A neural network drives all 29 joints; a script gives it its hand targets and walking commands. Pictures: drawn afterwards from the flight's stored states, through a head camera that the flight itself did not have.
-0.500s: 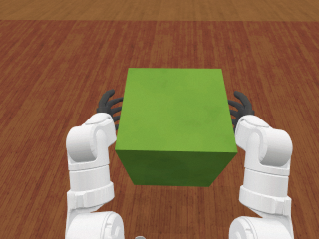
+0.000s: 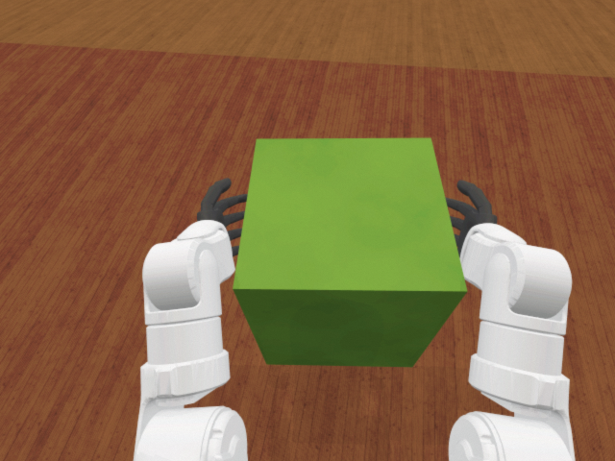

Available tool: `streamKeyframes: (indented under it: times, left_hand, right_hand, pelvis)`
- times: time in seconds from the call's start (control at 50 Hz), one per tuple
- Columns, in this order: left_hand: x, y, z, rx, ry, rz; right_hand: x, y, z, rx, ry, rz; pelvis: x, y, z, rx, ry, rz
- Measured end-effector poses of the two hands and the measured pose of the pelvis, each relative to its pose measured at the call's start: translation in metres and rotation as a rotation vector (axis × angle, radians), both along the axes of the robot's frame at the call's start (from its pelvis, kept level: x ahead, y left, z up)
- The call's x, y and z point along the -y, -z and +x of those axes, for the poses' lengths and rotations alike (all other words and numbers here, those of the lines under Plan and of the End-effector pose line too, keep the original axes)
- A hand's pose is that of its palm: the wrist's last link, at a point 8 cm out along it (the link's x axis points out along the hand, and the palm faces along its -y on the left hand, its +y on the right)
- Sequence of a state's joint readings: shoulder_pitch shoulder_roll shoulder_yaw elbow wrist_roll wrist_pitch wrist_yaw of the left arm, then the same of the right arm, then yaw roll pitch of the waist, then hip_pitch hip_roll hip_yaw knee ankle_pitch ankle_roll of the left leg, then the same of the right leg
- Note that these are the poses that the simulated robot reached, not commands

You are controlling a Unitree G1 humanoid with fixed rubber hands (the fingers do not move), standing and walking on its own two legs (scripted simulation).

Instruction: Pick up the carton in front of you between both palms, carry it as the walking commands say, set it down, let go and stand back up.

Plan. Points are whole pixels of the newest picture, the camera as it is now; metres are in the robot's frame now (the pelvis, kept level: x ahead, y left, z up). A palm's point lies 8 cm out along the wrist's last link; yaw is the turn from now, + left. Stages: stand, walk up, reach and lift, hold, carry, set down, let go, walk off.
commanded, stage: carry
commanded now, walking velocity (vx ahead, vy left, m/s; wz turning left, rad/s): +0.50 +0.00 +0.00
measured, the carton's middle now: (340, 262) +0.37 +0.02 +0.08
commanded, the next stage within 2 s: none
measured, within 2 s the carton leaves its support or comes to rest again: neither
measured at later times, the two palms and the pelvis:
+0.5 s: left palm (266, 81) +0.66 +0.16 +0.18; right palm (452, 95) +0.63 -0.14 +0.18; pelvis +0.30 +0.04 +0.05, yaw -1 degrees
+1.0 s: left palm out of the picture +0.94 +0.18 +0.24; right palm out of the picture +0.96 -0.12 +0.23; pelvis +0.60 +0.00 +0.09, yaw +0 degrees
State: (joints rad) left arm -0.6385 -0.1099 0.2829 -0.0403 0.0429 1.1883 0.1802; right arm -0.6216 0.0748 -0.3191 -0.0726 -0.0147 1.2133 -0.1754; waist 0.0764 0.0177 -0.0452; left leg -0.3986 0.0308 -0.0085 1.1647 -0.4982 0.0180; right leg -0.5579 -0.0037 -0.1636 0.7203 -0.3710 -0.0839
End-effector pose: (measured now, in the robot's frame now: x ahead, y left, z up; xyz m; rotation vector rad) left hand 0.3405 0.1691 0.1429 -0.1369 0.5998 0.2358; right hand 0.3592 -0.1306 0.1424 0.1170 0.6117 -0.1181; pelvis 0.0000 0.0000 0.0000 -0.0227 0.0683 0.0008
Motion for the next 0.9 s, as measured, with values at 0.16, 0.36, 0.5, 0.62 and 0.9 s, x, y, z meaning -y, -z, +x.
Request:
streamKeyframes:
  times: [0.16, 0.36, 0.5, 0.62, 0.9]
  left_hand:
    - [-0.007, -0.020, 0.084, 0.023, -0.026, -0.003]
    - [-0.007, -0.039, 0.237, 0.065, 0.088, -0.006]
    - [0.009, -0.036, 0.318, -0.034, 0.126, -0.057]
    - [0.013, -0.061, 0.390, 0.057, 0.106, -0.046]
    - [-0.002, -0.070, 0.534, -0.038, -0.030, 0.001]
  right_hand:
    - [-0.006, -0.015, 0.087, 0.020, 0.013, 0.040]
    - [-0.006, -0.040, 0.209, 0.064, 0.079, -0.025]
    - [0.008, -0.037, 0.269, -0.037, 0.149, -0.028]
    - [0.014, -0.065, 0.351, 0.054, 0.132, -0.017]
    - [-0.003, -0.069, 0.543, -0.039, -0.002, 0.037]
  pelvis:
    - [0.001, -0.026, 0.082, -0.012, -0.001, 0.018]
    - [-0.031, -0.023, 0.223, 0.000, 0.017, 0.052]
    - [-0.039, -0.051, 0.296, -0.009, 0.015, 0.023]
    - [-0.030, -0.061, 0.366, -0.021, 0.015, 0.023]
    - [0.008, -0.084, 0.541, -0.009, 0.003, 0.016]
